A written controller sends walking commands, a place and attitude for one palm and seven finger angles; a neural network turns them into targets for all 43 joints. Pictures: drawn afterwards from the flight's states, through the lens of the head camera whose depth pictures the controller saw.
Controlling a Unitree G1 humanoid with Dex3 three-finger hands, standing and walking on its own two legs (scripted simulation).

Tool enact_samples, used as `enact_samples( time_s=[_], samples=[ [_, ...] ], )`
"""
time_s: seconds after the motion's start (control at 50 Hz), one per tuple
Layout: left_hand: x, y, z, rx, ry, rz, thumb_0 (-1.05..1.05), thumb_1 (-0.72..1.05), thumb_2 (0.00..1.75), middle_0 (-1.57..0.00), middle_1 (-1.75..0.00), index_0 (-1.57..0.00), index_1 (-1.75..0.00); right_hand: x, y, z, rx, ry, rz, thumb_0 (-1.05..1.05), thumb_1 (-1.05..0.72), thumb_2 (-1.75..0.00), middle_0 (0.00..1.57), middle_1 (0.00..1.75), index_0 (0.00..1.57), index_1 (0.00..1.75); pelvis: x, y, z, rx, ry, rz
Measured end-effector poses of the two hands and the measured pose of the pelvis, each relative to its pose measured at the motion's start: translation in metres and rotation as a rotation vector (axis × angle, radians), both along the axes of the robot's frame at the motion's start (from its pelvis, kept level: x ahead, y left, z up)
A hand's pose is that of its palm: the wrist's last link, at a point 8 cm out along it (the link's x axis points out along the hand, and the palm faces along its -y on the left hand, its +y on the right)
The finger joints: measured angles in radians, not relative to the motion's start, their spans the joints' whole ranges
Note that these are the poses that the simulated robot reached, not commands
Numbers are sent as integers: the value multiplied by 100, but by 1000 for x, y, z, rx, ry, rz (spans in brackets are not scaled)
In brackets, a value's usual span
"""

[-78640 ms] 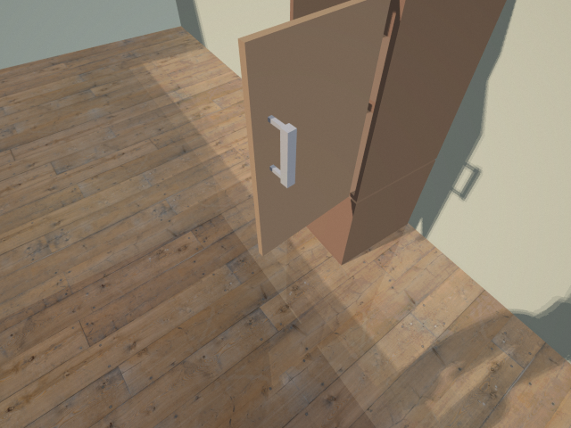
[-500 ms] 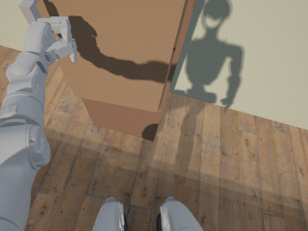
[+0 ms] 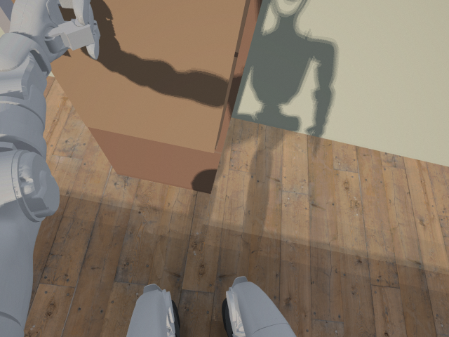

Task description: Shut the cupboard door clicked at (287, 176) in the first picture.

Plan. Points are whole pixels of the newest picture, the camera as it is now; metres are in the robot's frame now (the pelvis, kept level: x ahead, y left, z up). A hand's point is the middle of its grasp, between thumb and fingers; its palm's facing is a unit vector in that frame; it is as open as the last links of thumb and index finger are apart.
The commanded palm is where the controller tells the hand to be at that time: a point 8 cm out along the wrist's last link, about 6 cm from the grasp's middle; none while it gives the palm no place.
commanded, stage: push the door shut along its arc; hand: left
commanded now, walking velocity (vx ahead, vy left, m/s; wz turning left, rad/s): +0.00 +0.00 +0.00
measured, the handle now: (19, 12) +0.62 +0.22 +0.12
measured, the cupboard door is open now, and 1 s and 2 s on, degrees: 1 0 0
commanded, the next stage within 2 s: pull the fist back off the door in 0.10 s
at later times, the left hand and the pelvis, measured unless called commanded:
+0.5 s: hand (103, 29) +0.58 +0.11 +0.12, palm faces +0.19 -0.98 -0.07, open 2.8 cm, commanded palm +0.56 +0.12 +0.12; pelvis -0.02 -0.01 -0.01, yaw +2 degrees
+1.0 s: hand (108, 63) +0.52 +0.10 +0.11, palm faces +0.14 -0.99 +0.01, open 3.1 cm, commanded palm +0.48 +0.14 +0.12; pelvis +0.02 -0.02 +0.03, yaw +1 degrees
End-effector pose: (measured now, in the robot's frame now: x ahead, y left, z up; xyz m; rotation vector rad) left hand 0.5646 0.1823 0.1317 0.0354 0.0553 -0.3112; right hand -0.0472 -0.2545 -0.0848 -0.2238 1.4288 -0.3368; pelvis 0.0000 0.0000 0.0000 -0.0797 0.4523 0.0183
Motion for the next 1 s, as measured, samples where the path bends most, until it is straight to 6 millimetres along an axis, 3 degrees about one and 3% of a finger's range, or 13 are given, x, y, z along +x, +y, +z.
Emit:
enact_samples(
  time_s=[0.24, 0.4, 0.54, 0.66, 0.76, 0.88, 1.0],
  samples=[
    [4, -1, -1, -22, -1, -7, 1, 83, 95, -130, -150, -130, -150, 7, -15, -3, -56, -5, 56, 0, -91, -90, 20, 30, 21, 30, -7, -4, -10, -15, 27, 21],
    [-13, -9, -10, -113, -3, 445, -3, 64, 89, -130, -150, -130, -150, 12, -4, -11, 40, -29, 146, 0, -91, -90, 20, 30, 20, 30, -15, -7, -13, -14, 30, 37],
    [-21, -33, -1, 67, -79, 478, 1, 83, 93, -130, -150, -130, -150, -2, 6, -15, 110, -42, 97, 0, -91, -90, 20, 30, 20, 30, -19, -11, -9, -4, 8, 35],
    [-22, -40, 0, -19, 2, 449, 1, 92, 95, -130, -150, -130, -150, -22, 8, -7, 127, -9, 40, 0, -91, -90, 20, 30, 20, 30, -15, -14, 2, 12, -15, 15],
    [-28, -35, 2, -15, -52, 455, 1, 92, 92, -130, -150, -130, -150, -25, 2, 3, 130, 7, 19, 0, -91, -90, 20, 30, 20, 30, -5, -15, 12, 27, -33, -6],
    [-48, -29, -13, -11, -37, 448, 1, 91, 91, -130, -150, -130, -150, -4, -8, 11, 127, 9, 25, 0, -91, -90, 20, 30, 20, 30, 9, -17, 23, 40, -66, -8],
    [-70, -28, -19, -41, -66, 449, 2, 91, 90, -130, -150, -130, -150, 47, -21, 14, 101, -75, 73, 0, -91, -90, 20, 30, 20, 30, 22, -18, 31, 45, -97, 2]
  ],
)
